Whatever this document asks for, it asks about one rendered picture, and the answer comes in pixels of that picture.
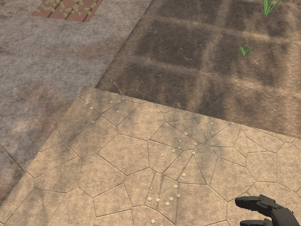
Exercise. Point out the right robot hand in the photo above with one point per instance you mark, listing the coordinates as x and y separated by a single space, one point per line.
268 207

